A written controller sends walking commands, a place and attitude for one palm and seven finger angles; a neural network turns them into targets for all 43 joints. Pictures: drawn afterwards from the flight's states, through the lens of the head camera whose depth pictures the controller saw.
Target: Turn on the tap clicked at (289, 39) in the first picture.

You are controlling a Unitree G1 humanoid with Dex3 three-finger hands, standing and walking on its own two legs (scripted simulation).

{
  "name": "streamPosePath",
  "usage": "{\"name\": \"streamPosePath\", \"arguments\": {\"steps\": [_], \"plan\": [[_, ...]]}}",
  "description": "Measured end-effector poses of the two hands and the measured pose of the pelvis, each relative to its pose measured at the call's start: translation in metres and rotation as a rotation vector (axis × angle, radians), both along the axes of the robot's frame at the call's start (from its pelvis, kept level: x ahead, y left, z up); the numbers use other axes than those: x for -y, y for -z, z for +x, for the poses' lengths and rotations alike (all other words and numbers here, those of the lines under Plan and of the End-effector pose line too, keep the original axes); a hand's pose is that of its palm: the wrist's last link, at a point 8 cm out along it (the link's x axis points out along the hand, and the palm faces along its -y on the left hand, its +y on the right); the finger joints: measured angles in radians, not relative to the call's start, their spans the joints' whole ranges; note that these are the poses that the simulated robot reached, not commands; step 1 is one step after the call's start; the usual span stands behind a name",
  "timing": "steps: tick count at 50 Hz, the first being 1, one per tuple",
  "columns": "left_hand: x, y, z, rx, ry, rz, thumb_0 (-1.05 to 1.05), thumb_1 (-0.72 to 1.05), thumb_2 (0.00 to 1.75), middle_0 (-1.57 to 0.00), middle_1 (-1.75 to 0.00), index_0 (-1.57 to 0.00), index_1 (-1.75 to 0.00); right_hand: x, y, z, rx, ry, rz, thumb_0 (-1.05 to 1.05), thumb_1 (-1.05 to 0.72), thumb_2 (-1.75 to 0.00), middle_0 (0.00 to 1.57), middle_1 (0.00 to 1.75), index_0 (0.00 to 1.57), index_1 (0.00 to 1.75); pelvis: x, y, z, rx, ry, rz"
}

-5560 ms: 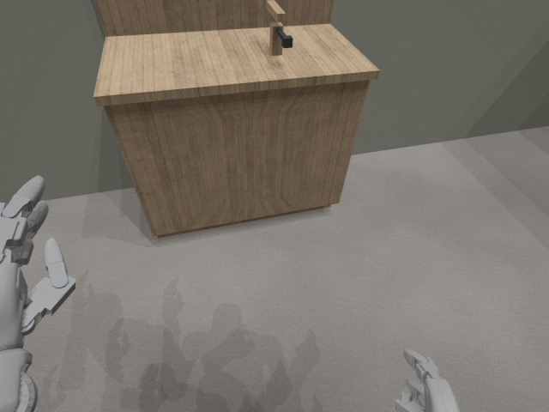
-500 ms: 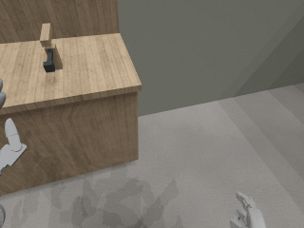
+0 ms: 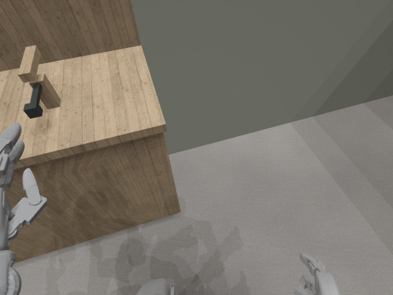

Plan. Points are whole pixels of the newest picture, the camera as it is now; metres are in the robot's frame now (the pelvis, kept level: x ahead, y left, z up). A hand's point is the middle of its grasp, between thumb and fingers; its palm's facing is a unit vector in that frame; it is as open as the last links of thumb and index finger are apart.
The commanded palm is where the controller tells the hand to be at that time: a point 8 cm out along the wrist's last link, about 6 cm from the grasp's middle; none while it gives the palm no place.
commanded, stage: take the last steps up to it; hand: left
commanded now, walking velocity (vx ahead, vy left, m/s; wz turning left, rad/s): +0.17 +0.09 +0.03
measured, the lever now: (33, 110) +0.50 +0.43 +0.08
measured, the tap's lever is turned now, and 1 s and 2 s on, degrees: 0 0 0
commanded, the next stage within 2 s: come to a stop and stand still in 0.20 s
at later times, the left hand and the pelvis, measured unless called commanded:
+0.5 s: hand (49, 166) +0.28 +0.24 +0.17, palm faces +0.39 -0.81 -0.43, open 7.5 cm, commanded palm +0.22 +0.29 +0.18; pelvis +0.06 +0.01 -0.01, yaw +0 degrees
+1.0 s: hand (22, 189) +0.24 +0.27 +0.17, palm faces +0.44 -0.80 -0.40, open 7.5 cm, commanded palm +0.19 +0.30 +0.18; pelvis +0.03 +0.01 +0.00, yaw +1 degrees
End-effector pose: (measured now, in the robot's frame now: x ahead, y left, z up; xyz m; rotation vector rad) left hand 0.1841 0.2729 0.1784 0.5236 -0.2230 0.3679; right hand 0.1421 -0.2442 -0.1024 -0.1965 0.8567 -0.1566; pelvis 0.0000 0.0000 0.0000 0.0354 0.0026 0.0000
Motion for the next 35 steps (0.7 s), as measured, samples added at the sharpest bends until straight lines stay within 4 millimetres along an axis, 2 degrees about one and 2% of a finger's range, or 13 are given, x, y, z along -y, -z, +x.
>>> {"name": "streamPosePath", "arguments": {"steps": [5,9,14,17,21,24,29,35], "plan": [[0.004,-0.010,0.014,0.034,0.065,0.022,0.02,0.88,0.89,-0.22,-0.30,-0.21,-0.31,0.017,-0.022,0.018,0.041,0.018,-0.078,0.02,-0.91,-0.90,0.20,0.30,0.20,0.30,-0.002,-0.002,0.015,-0.006,-0.001,-0.005],[-0.009,-0.016,0.020,0.102,0.079,0.035,0.01,0.88,0.89,-0.22,-0.30,-0.21,-0.31,0.012,-0.030,0.036,0.076,0.025,-0.115,0.01,-0.91,-0.90,0.20,0.30,0.20,0.30,-0.013,0.004,0.030,0.001,-0.001,-0.030],[-0.034,-0.011,0.036,0.148,0.034,0.017,0.01,0.88,0.89,-0.22,-0.30,-0.21,-0.31,-0.016,-0.028,0.056,0.113,0.034,-0.076,0.01,-0.91,-0.90,0.20,0.30,0.20,0.30,-0.023,0.009,0.046,0.011,0.009,-0.025],[-0.041,-0.007,0.046,0.120,0.000,-0.013,0.01,0.88,0.89,-0.22,-0.30,-0.21,-0.31,-0.040,-0.025,0.065,0.116,-0.001,-0.014,0.01,-0.91,-0.90,0.20,0.30,0.20,0.30,-0.023,0.004,0.052,0.005,-0.008,-0.044],[-0.029,-0.007,0.052,0.087,0.010,-0.036,0.02,0.89,0.89,-0.21,-0.30,-0.20,-0.31,-0.063,-0.020,0.073,0.108,-0.059,0.061,0.01,-0.91,-0.90,0.20,0.30,0.20,0.30,-0.018,0.001,0.058,0.002,-0.010,-0.047],[-0.014,-0.007,0.052,0.060,0.029,-0.014,0.02,0.89,0.89,-0.21,-0.30,-0.20,-0.31,-0.069,-0.014,0.077,0.108,-0.087,0.100,0.01,-0.91,-0.90,0.21,0.30,0.21,0.30,-0.009,0.003,0.062,0.006,-0.005,-0.034],[0.003,-0.007,0.054,0.028,0.017,0.012,0.02,0.89,0.89,-0.22,-0.30,-0.21,-0.31,-0.053,-0.002,0.083,0.092,-0.096,0.115,0.01,-0.91,-0.90,0.21,0.30,0.21,0.30,0.004,0.006,0.065,0.011,-0.012,-0.050],[0.002,0.003,0.054,-0.020,-0.009,-0.018,0.01,0.88,0.89,-0.22,-0.30,-0.21,-0.31,-0.016,-0.008,0.078,0.060,-0.048,0.031,0.01,-0.91,-0.90,0.21,0.30,0.21,0.30,0.006,0.002,0.060,-0.009,-0.012,-0.021]]}}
